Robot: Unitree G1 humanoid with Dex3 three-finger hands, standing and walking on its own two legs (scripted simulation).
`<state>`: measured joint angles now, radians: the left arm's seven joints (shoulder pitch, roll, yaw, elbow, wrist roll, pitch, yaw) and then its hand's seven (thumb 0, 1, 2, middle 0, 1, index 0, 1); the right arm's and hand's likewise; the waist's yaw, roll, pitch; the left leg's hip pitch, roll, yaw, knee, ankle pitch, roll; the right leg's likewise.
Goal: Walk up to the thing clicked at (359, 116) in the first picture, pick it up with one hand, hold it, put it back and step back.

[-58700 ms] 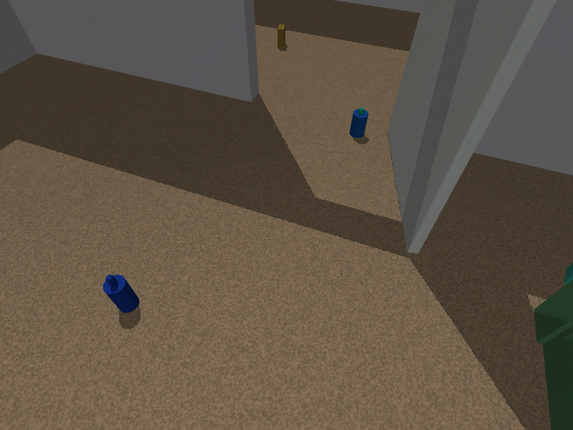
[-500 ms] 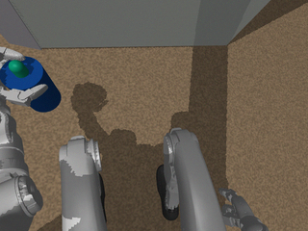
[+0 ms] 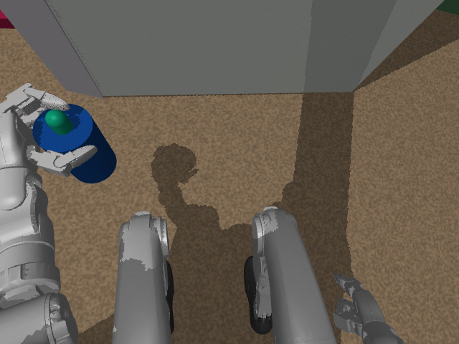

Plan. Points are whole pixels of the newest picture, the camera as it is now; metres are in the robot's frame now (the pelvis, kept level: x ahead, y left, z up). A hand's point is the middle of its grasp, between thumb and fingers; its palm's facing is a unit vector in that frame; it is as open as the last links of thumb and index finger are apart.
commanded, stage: lift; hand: left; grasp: from above
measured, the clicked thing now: (76, 142) +0.43 +0.25 -0.06
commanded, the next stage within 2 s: hold in 1.62 s
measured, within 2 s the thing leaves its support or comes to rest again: neither
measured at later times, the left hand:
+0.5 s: hand out of the picture +0.39 +0.24 +0.16, palm faces +0.24 -0.97 -0.07, open 9.4 cm
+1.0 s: hand out of the picture +0.38 +0.22 +0.26, palm faces +0.23 -0.97 -0.05, open 9.4 cm
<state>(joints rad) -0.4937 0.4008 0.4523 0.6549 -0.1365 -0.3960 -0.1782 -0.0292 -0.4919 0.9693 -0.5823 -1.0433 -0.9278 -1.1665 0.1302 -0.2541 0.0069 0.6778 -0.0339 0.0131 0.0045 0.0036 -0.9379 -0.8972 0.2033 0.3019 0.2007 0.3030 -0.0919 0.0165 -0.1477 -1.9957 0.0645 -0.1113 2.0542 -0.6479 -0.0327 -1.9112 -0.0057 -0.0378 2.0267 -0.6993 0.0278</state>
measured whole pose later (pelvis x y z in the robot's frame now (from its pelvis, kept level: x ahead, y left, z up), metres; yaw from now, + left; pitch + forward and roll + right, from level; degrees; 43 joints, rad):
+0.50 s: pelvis +0.03 +0.01 +0.16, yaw +3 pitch +26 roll -4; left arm -0.17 0.26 0.26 0.33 -0.16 -0.27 -0.03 -0.03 -0.49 0.97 -0.58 -1.04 -0.93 -1.16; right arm 0.16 -0.22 0.00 0.66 0.01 -0.05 -0.05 0.01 -0.93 -0.89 0.20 0.30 0.20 0.30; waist -0.05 0.03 -0.16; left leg -1.40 0.07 -0.07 1.54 -0.59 -0.02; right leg -1.32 -0.02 -0.05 1.50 -0.63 0.03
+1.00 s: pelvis +0.05 +0.01 +0.24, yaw +4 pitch +16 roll -3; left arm -0.11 0.22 0.18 0.37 -0.15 -0.30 -0.01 -0.03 -0.49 0.97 -0.59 -1.03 -0.93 -1.16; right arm 0.22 -0.21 0.02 0.67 0.00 -0.05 -0.05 0.01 -0.92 -0.89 0.20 0.30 0.20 0.30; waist -0.04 0.02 -0.09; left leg -0.95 0.06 -0.04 1.16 -0.49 -0.02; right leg -0.88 -0.03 -0.04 1.12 -0.52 0.03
